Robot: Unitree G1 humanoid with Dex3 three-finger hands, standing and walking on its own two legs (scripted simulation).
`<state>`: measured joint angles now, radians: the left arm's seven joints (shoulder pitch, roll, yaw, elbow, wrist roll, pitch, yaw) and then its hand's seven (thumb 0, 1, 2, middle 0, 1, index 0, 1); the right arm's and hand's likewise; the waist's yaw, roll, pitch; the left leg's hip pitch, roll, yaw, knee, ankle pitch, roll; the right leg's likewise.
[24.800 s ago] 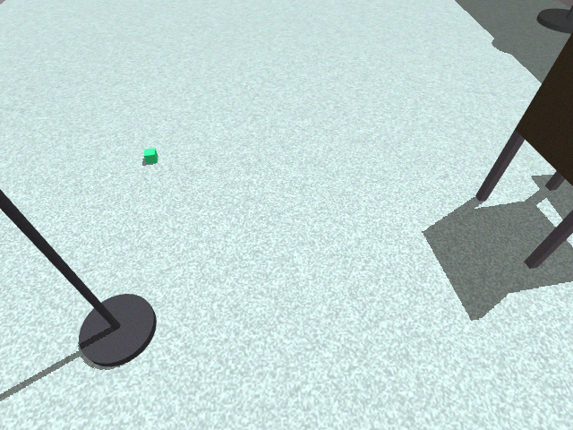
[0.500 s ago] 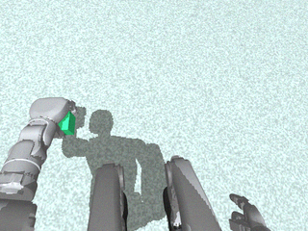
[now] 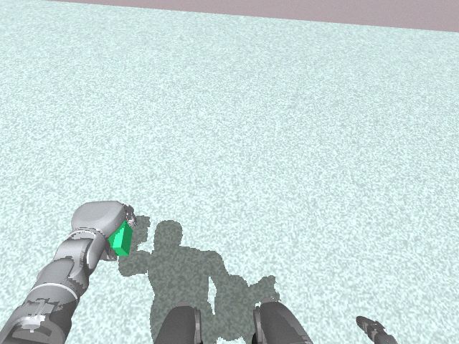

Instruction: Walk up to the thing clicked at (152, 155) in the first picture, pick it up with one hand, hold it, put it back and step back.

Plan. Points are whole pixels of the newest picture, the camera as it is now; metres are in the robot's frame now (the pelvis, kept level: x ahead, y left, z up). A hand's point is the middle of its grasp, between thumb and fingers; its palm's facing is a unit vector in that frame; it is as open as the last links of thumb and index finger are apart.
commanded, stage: lift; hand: left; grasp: from above
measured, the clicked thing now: (113, 238) +0.35 +0.23 -0.11
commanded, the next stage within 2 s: hold in 0.38 s
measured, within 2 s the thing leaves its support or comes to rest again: neither
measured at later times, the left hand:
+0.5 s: hand (97, 217) +0.35 +0.23 +0.00, palm faces -0.47 -0.04 -0.88, open 8.4 cm
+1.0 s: hand (94, 208) +0.34 +0.22 +0.03, palm faces -0.47 -0.02 -0.88, open 8.4 cm
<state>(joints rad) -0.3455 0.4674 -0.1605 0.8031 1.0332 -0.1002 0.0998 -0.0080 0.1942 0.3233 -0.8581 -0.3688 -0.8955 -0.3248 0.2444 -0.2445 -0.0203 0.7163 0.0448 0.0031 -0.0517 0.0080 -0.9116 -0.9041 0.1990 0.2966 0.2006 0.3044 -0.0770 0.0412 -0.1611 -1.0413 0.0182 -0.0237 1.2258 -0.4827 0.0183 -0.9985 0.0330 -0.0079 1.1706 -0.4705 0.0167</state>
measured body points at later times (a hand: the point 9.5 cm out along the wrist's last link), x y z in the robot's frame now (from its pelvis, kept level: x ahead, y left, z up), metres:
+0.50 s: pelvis +0.03 +0.00 +0.07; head +0.08 +0.00 +0.51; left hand +0.37 +0.23 +0.05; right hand +0.13 -0.26 -0.05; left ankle +0.06 +0.10 -0.63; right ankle +0.05 -0.13 -0.63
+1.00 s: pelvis +0.04 +0.00 +0.08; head +0.07 -0.01 +0.53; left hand +0.36 +0.22 +0.09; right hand +0.17 -0.26 -0.03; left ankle +0.06 +0.10 -0.63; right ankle +0.05 -0.13 -0.63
